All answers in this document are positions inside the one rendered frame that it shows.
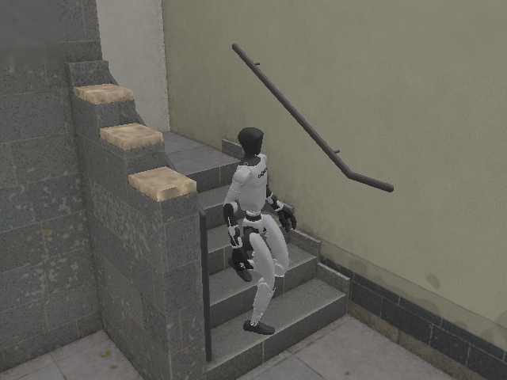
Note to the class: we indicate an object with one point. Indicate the stairs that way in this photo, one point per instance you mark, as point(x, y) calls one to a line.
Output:
point(300, 306)

